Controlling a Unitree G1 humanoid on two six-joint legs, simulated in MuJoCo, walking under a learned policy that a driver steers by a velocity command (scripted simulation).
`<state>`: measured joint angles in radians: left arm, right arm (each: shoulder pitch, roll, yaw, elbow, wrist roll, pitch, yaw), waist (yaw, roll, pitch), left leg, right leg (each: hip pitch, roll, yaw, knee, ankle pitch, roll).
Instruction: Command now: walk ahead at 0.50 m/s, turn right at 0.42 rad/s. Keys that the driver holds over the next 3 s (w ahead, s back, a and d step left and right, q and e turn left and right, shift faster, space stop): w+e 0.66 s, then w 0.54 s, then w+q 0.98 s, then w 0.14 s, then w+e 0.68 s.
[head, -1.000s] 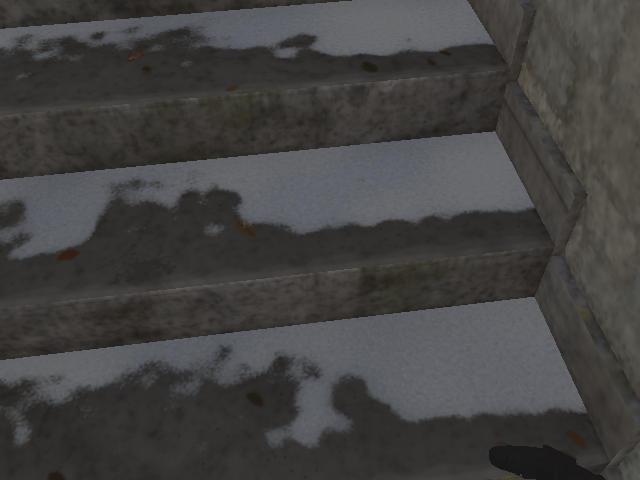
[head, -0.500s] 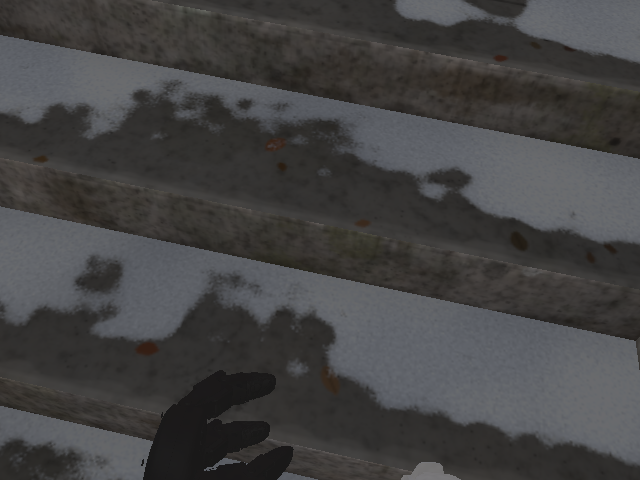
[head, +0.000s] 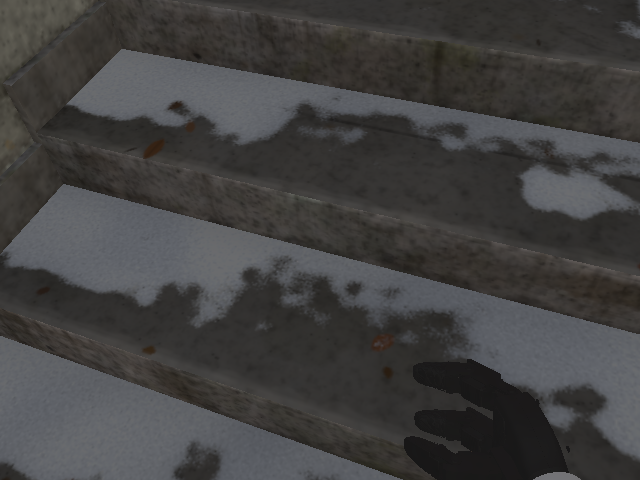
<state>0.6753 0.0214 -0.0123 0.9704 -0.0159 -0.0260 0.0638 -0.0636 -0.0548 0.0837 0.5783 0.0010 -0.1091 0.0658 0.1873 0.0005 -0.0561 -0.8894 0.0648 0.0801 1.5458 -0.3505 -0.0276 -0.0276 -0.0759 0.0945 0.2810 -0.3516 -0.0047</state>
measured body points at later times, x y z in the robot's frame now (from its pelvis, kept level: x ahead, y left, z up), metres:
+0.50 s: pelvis +0.33 +0.04 +0.12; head +0.33 +0.03 +0.57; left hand +0.43 +0.27 -0.01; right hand +0.53 -0.20 +0.09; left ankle +0.32 +0.18 -0.30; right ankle +0.30 -0.03 -0.59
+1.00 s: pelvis +0.61 +0.03 +0.29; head +0.63 +0.05 +0.74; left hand +0.88 +0.04 +0.21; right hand +0.41 -0.08 +0.15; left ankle +0.63 +0.13 -0.44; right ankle +0.59 -0.14 -0.20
